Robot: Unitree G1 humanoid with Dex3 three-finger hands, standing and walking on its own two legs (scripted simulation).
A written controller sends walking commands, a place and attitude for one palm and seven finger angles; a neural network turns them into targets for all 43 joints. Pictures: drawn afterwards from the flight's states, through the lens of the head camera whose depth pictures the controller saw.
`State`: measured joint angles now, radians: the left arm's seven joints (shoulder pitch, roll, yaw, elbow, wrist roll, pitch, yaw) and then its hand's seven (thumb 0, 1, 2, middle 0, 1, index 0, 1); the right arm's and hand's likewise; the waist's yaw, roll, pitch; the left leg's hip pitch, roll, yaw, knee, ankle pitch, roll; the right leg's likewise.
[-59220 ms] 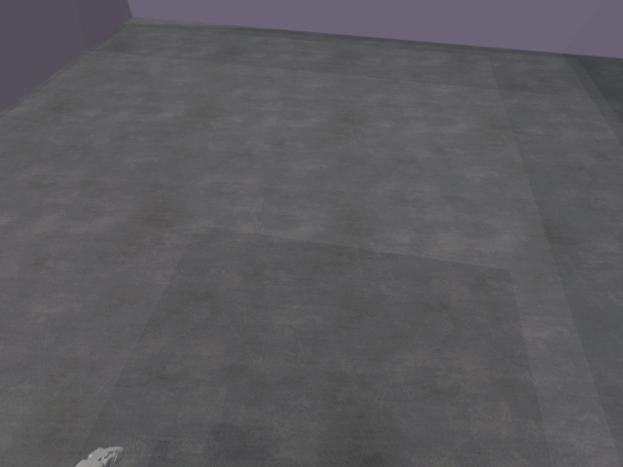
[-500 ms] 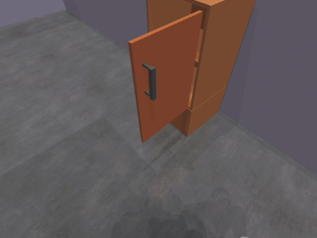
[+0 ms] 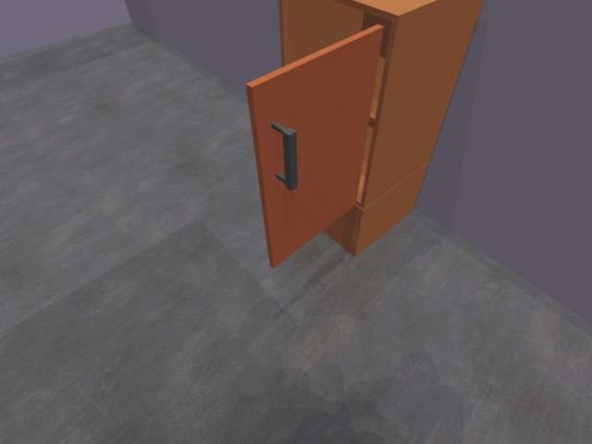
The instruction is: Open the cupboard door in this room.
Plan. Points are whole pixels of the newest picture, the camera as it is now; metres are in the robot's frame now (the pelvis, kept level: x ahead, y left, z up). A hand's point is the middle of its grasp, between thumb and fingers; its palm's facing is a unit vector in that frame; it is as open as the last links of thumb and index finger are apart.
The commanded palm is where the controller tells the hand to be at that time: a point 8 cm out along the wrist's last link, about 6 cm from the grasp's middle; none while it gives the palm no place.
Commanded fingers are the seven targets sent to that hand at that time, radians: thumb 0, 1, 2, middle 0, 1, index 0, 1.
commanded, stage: let the arm hang, fingers relaxed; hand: left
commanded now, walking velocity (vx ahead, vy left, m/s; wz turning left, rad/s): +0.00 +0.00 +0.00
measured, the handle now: (284, 157) +0.67 +0.07 -0.02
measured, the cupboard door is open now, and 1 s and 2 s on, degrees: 92 92 92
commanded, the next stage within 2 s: look to check the result in 0.32 s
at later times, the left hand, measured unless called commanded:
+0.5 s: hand out of the picture +0.01 +0.17 -0.17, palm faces +0.03 -0.98 -0.21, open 7.4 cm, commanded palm none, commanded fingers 0.00 0.90 0.90 -0.20 -0.30 -0.20 -0.30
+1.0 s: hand out of the picture +0.03 +0.17 -0.17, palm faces +0.03 -0.98 -0.21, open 7.4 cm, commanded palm none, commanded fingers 0.00 0.90 0.90 -0.20 -0.30 -0.20 -0.30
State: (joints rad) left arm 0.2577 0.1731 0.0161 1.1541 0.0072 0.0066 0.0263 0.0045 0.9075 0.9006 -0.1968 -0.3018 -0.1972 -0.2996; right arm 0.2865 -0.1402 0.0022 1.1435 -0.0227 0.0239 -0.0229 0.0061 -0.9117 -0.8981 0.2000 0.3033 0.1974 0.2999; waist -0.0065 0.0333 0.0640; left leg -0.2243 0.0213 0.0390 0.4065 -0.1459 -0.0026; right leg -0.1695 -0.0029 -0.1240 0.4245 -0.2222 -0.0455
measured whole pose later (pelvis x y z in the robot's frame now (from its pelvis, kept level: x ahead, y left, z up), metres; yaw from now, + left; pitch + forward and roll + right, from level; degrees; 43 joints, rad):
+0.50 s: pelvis +0.02 +0.00 +0.00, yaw +0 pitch -2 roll +0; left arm 0.26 0.15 0.01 1.15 0.01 -0.01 0.03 0.00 0.91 0.90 -0.20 -0.30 -0.20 -0.30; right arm 0.26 -0.14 0.00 1.14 -0.02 0.01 -0.03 0.01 -0.91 -0.90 0.20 0.30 0.20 0.30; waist -0.01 0.02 0.07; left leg -0.19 0.02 0.04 0.38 -0.16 -0.01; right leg -0.14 0.00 -0.12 0.40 -0.23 -0.05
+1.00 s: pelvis +0.03 -0.01 +0.00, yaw +0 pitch -2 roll +0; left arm 0.25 0.15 0.01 1.15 0.00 -0.02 0.03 0.00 0.90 0.90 -0.20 -0.30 -0.20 -0.30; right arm 0.24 -0.16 0.00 1.15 -0.02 0.01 -0.03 0.01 -0.92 -0.90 0.20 0.30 0.20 0.30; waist 0.00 0.02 0.06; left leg -0.16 0.03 0.04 0.37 -0.17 -0.02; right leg -0.11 0.01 -0.12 0.38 -0.24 -0.05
